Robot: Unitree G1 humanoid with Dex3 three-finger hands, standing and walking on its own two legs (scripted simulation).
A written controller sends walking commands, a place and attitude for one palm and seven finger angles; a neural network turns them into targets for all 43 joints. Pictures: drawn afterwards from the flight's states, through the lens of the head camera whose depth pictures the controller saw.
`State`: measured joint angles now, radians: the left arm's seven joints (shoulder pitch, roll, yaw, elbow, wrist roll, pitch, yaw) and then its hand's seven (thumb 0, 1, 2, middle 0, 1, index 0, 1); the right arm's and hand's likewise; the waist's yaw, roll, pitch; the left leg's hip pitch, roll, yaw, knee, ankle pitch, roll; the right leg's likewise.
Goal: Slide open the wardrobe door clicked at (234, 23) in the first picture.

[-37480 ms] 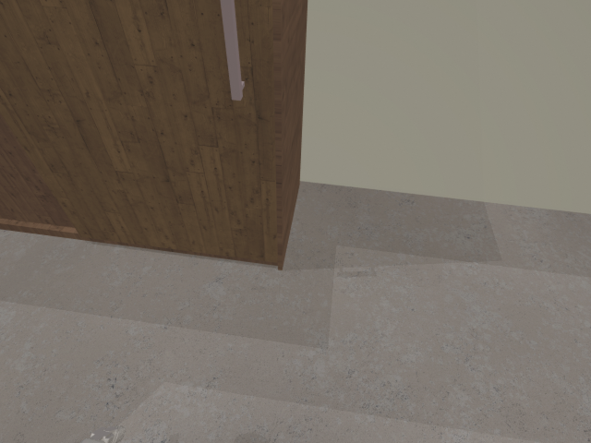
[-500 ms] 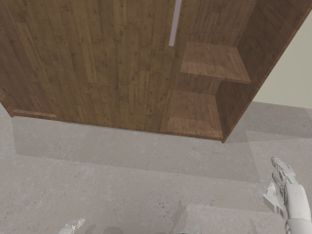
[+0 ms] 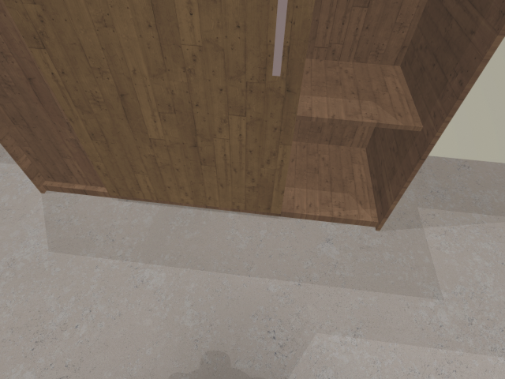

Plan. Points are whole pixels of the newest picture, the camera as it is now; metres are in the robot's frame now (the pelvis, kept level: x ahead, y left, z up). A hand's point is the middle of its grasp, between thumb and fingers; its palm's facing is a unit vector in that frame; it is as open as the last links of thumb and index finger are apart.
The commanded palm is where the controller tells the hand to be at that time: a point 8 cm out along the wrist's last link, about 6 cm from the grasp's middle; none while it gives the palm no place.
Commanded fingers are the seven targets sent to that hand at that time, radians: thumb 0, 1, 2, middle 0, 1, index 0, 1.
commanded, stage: let the arm hang, fingers relaxed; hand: right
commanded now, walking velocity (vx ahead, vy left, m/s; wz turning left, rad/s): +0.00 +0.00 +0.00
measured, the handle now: (282, 5) +0.89 -0.01 +0.19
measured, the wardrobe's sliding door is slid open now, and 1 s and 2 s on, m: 0.46 0.46 0.46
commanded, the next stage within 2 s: look to check the result in 0.48 s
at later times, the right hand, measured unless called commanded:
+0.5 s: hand out of the picture +0.03 -0.21 -0.18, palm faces -0.03 +0.98 -0.18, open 7.3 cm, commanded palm none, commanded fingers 0.00 -0.90 -0.90 0.20 0.30 0.20 0.30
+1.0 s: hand out of the picture +0.01 -0.22 -0.18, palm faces -0.04 +0.98 -0.18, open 7.4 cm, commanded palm none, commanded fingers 0.00 -0.90 -0.90 0.20 0.30 0.20 0.30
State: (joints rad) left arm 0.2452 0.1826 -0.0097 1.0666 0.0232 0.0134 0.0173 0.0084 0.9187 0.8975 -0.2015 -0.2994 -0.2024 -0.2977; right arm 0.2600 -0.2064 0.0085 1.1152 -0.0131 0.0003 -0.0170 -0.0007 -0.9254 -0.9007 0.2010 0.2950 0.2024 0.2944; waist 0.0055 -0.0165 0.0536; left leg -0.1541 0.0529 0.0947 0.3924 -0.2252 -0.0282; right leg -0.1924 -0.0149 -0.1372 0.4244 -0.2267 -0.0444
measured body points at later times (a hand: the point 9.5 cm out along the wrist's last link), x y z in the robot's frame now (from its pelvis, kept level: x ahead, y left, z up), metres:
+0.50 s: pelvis +0.01 -0.03 +0.00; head +0.02 -0.04 +0.45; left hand +0.00 +0.19 -0.16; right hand +0.03 -0.26 -0.16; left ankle -0.01 +0.13 -0.74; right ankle +0.00 -0.08 -0.74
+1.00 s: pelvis +0.00 -0.04 +0.00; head +0.02 -0.05 +0.45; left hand +0.00 +0.19 -0.16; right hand +0.01 -0.27 -0.17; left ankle -0.01 +0.13 -0.74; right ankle +0.00 -0.08 -0.74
